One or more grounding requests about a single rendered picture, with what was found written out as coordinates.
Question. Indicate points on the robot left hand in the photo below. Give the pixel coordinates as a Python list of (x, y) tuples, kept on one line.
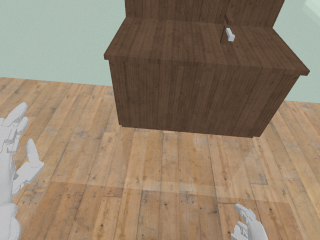
[(11, 129)]

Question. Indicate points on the robot left forearm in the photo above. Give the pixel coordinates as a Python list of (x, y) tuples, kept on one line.
[(10, 228)]

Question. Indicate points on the tap lever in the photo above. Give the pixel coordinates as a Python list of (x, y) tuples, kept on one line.
[(231, 36)]

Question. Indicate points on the counter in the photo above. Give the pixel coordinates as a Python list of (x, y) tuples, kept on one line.
[(173, 68)]

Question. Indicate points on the robot right hand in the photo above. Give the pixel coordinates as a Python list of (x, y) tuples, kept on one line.
[(254, 229)]

